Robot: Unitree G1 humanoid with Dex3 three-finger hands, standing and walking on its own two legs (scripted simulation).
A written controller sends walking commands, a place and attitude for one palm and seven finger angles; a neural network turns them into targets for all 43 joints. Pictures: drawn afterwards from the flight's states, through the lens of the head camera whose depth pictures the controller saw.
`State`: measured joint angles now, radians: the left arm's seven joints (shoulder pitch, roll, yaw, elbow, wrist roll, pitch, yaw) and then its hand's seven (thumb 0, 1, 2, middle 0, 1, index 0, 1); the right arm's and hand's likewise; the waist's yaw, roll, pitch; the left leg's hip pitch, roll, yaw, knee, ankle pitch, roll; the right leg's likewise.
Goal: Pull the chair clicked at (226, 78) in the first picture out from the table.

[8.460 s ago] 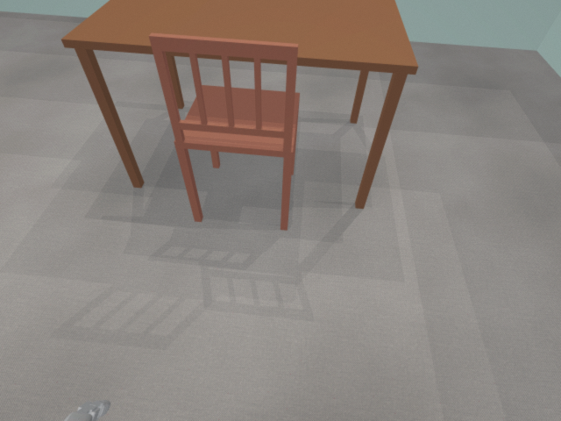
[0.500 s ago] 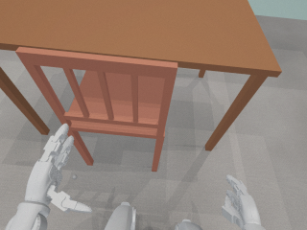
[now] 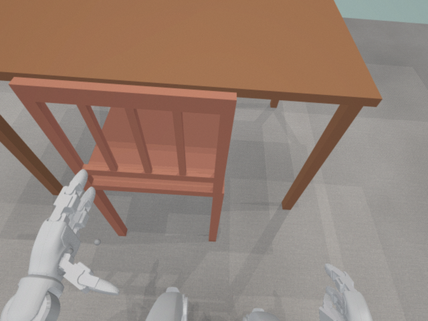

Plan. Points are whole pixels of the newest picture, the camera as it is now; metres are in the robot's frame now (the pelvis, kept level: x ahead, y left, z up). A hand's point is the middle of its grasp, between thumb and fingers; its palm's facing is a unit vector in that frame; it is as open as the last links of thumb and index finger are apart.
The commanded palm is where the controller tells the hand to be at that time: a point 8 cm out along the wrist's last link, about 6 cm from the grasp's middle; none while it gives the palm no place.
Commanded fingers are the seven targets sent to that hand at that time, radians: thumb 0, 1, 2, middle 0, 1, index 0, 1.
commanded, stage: raise the hand toward the chair's back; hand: left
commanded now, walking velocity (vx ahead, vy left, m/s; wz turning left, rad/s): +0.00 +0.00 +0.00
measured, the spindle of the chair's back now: (140, 143) +0.50 +0.19 -0.02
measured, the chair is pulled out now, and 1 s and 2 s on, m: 0.00 0.00 0.00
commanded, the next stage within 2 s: aim the fingers beside a spindle in 0.26 s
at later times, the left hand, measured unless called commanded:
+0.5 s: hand (108, 239) +0.25 +0.19 +0.04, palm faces -0.01 -1.00 -0.06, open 16.9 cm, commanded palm +0.23 +0.25 +0.04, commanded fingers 0.00 -0.50 0.30 -0.06 -0.08 -0.06 -0.08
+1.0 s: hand (121, 218) +0.29 +0.18 +0.02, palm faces -0.04 -1.00 -0.05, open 16.9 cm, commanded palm +0.28 +0.24 +0.02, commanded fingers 0.00 -0.50 0.30 -0.06 -0.08 -0.06 -0.08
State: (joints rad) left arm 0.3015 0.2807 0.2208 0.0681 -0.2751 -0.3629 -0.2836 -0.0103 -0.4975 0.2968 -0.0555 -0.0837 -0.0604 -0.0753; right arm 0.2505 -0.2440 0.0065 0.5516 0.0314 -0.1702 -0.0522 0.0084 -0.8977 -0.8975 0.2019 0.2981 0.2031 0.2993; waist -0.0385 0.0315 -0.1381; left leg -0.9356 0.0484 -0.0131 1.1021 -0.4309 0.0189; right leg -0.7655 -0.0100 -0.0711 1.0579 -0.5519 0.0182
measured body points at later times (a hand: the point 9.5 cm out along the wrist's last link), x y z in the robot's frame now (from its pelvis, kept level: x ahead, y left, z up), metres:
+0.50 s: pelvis +0.00 -0.02 +0.00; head +0.07 -0.01 +0.44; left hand +0.24 +0.24 +0.05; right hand +0.18 -0.26 -0.09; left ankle +0.06 +0.10 -0.66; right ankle -0.02 -0.14 -0.66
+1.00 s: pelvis +0.00 -0.01 -0.01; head +0.09 +0.00 +0.43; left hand +0.29 +0.24 +0.02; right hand +0.15 -0.27 -0.11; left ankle +0.06 +0.10 -0.66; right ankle -0.02 -0.14 -0.66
